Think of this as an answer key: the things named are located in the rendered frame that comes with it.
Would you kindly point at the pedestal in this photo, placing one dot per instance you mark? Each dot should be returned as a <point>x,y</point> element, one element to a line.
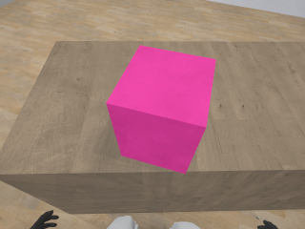
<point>62,147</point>

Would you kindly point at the robot left hand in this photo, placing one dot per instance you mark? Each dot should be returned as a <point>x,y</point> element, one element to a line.
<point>40,223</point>

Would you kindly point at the carton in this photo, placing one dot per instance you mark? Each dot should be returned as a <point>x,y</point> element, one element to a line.
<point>159,108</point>

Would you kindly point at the robot left thigh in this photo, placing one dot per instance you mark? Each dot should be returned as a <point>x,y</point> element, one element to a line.
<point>123,223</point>

